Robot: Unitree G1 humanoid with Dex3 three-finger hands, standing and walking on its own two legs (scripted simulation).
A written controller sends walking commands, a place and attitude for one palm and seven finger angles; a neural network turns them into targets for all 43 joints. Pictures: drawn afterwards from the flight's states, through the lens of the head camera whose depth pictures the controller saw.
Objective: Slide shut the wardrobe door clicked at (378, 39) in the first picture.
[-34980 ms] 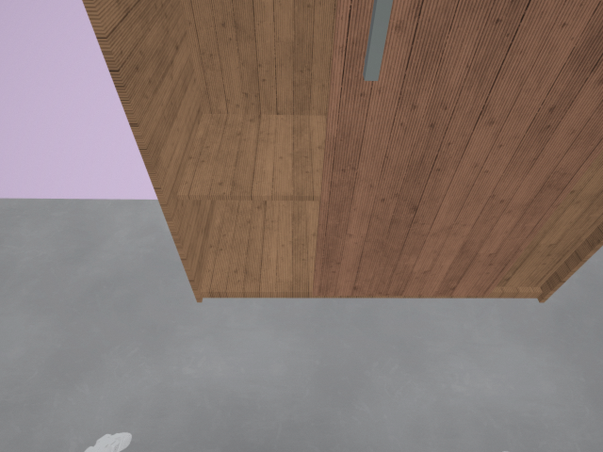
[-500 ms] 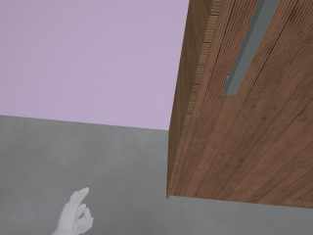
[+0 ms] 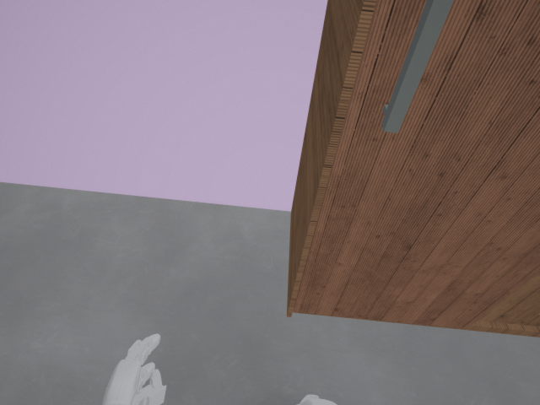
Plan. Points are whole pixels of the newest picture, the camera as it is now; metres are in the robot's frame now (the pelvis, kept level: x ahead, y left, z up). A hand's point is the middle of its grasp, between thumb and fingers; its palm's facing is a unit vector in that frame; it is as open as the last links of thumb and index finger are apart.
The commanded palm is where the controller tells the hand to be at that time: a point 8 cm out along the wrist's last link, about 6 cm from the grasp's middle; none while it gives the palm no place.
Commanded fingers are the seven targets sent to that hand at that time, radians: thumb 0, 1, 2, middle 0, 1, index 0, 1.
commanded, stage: step back with the hand held close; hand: right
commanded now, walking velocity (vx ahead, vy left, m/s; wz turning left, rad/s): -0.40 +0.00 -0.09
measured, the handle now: (412, 55) +0.56 -0.20 +0.28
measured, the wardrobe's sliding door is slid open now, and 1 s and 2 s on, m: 0.00 0.00 0.00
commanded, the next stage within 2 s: stop stepping back and stand still in 0.04 s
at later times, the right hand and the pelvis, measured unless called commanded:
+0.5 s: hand out of the picture +0.06 -0.31 +0.18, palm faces +0.56 +0.72 -0.42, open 7.4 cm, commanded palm +0.02 -0.33 +0.19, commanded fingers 0.00 -0.90 -0.90 0.20 0.30 0.20 0.30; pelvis -0.12 -0.02 +0.00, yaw -1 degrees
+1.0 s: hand out of the picture +0.03 -0.32 +0.18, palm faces +0.54 +0.71 -0.45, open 7.4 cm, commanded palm -0.02 -0.33 +0.19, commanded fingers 0.00 -0.90 -0.90 0.20 0.30 0.20 0.30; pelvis -0.15 -0.03 +0.00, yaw -1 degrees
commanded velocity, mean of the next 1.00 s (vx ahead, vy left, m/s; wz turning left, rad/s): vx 0.11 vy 0.03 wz -0.01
